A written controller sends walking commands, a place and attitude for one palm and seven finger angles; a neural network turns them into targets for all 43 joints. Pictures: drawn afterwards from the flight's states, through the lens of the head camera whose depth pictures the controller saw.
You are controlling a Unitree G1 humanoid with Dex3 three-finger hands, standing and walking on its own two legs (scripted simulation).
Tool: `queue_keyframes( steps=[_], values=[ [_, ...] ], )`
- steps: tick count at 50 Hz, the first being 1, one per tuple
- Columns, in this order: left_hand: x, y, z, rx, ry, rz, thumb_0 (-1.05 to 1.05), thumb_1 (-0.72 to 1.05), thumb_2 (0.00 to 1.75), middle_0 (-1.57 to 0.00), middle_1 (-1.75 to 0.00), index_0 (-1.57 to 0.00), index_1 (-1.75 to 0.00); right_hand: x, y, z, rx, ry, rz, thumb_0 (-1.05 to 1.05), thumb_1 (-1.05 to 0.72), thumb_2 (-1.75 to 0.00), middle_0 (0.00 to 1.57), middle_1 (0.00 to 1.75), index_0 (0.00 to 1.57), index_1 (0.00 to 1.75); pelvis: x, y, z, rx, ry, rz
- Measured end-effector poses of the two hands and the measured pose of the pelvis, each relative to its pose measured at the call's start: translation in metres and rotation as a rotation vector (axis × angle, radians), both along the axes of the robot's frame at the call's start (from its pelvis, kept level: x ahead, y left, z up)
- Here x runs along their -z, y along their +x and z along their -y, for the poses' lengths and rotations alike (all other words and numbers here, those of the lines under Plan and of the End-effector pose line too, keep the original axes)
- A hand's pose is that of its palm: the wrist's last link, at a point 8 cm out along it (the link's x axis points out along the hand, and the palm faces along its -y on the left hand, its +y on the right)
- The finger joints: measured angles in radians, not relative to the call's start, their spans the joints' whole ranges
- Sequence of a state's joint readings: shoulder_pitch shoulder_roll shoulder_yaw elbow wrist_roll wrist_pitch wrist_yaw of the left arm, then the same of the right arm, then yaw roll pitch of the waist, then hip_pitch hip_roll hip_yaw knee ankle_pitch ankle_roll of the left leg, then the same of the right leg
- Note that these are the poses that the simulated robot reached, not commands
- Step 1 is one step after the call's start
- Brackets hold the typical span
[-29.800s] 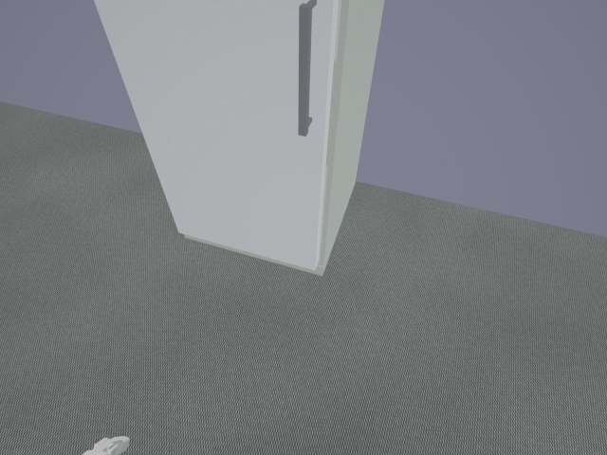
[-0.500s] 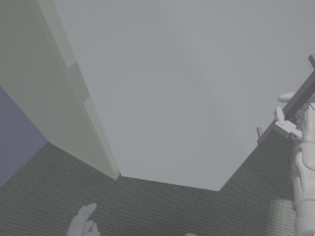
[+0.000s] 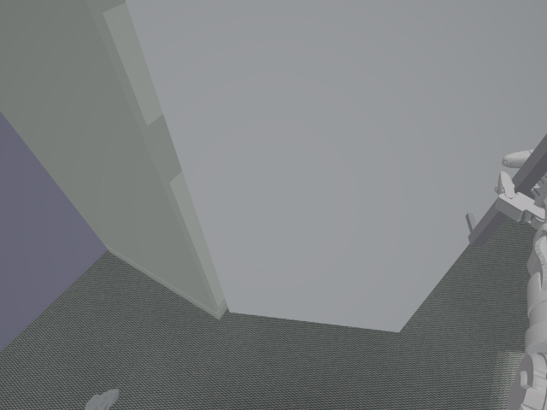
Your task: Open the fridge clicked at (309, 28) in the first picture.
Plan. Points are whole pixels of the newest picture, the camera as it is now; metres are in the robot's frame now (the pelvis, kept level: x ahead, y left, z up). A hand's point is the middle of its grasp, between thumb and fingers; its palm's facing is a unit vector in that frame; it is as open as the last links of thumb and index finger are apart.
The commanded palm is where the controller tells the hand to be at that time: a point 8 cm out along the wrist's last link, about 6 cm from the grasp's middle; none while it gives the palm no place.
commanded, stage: loosen the grip on the handle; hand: right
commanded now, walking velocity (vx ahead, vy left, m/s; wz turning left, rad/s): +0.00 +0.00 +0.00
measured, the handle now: (512, 179) +0.46 -0.31 +0.10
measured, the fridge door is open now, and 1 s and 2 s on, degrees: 67 67 67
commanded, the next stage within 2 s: slip the hand off the handle in 0.52 s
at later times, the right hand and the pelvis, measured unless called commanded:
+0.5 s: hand (527, 208) +0.41 -0.32 +0.09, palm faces +0.39 +0.88 -0.25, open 13.9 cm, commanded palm +0.37 -0.34 +0.11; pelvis +0.03 -0.01 -0.01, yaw -1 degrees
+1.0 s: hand out of the picture +0.39 -0.37 +0.10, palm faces +0.38 +0.89 -0.25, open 14.6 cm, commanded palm +0.36 -0.40 +0.11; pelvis +0.03 -0.01 -0.01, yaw -1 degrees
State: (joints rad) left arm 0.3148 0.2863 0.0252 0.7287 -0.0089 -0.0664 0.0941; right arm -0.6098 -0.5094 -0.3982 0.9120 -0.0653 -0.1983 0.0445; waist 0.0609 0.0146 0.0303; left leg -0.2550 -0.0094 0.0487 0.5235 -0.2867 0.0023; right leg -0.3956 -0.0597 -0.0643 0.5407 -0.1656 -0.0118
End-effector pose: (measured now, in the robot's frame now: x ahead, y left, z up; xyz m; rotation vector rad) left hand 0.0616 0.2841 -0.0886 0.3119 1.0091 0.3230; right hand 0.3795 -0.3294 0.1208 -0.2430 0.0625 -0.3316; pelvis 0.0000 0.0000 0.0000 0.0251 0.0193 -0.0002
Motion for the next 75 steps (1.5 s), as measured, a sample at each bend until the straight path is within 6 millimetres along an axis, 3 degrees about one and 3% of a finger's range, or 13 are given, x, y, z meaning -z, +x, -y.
queue_keyframes(
  steps=[6, 16, 23, 31, 36, 45, 55, 65, 70, 75],
  values=[
    [-0.002, 0.019, 0.008, 0.031, -0.027, 0.088, 0.01, 0.9, 0.89, -0.2, -0.3, -0.2, -0.3, -0.005, 0.0, 0.003, 0.017, 0.011, 0.036, -0.06, -0.44, -0.7, 0.42, 1.36, 0.45, 1.4, 0.003, 0.003, 0.002, -0.014, -0.012, -0.044],
    [0.01, 0.059, 0.028, 0.085, -0.07, 0.087, 0.01, 0.9, 0.89, -0.2, -0.3, -0.2, -0.3, 0.008, -0.012, 0.011, 0.037, 0.003, 0.051, -0.01, 0.26, -0.34, 0.41, 1.34, 0.4, 1.35, 0.008, 0.018, 0.007, -0.007, -0.015, -0.074],
    [0.012, 0.084, 0.036, 0.114, -0.061, 0.081, 0.01, 0.9, 0.89, -0.2, -0.3, -0.21, -0.3, 0.019, -0.012, 0.029, 0.087, -0.011, 0.014, -0.01, 0.48, -0.23, 0.35, 1.26, 0.35, 1.27, 0.011, 0.028, 0.007, 0.01, -0.008, -0.095],
    [0.015, 0.095, 0.038, 0.103, -0.071, 0.085, 0.0, 0.9, 0.89, -0.2, -0.3, -0.21, -0.3, 0.006, -0.004, 0.02, 0.025, 0.005, 0.058, -0.01, 0.54, -0.2, 0.28, 1.18, 0.28, 1.18, 0.011, 0.04, 0.009, 0.013, -0.003, -0.104],
    [0.015, 0.093, 0.036, 0.078, -0.072, 0.083, 0.0, 0.9, 0.89, -0.2, -0.3, -0.21, -0.3, 0.009, -0.003, 0.034, 0.065, 0.008, -0.005, -0.01, 0.55, -0.2, 0.27, 1.17, 0.3, 1.18, 0.011, 0.041, 0.008, 0.005, -0.007, -0.108],
    [0.019, 0.067, 0.025, 0.062, -0.044, 0.006, 0.0, 0.9, 0.89, -0.2, -0.3, -0.21, -0.3, 0.003, -0.023, 0.071, 0.106, -0.016, 0.002, -0.01, 0.55, -0.2, 0.26, 1.16, 0.27, 1.16, 0.013, 0.036, 0.005, 0.01, 0.001, -0.12],
    [0.021, 0.039, 0.018, 0.047, -0.002, -0.041, 0.0, 0.9, 0.89, -0.2, -0.3, -0.21, -0.3, 0.005, -0.025, 0.084, 0.075, -0.003, 0.019, -0.01, 0.55, -0.2, 0.26, 1.15, 0.26, 1.15, 0.017, 0.022, 0.007, 0.02, 0.014, -0.129],
    [0.021, 0.02, 0.025, 0.02, -0.01, -0.044, 0.0, 0.9, 0.89, -0.2, -0.3, -0.21, -0.3, 0.0, -0.027, 0.1, 0.062, -0.018, 0.014, -0.01, 0.55, -0.2, 0.26, 1.15, 0.26, 1.15, 0.018, 0.017, 0.014, 0.004, 0.02, -0.143],
    [0.022, 0.023, 0.034, 0.024, -0.034, -0.027, 0.0, 0.9, 0.89, -0.2, -0.3, -0.21, -0.3, 0.004, -0.043, 0.094, 0.025, -0.02, 0.03, -0.01, 0.55, -0.2, 0.26, 1.15, 0.26, 1.15, 0.018, 0.018, 0.02, 0.001, 0.02, -0.134],
    [0.018, 0.041, 0.044, 0.049, -0.046, 0.029, 0.01, 0.9, 0.89, -0.2, -0.3, -0.21, -0.3, 0.017, -0.064, 0.095, 0.059, 0.016, 0.029, -0.01, 0.55, -0.2, 0.26, 1.15, 0.26, 1.15, 0.017, 0.019, 0.023, 0.003, 0.019, -0.12]
  ],
)
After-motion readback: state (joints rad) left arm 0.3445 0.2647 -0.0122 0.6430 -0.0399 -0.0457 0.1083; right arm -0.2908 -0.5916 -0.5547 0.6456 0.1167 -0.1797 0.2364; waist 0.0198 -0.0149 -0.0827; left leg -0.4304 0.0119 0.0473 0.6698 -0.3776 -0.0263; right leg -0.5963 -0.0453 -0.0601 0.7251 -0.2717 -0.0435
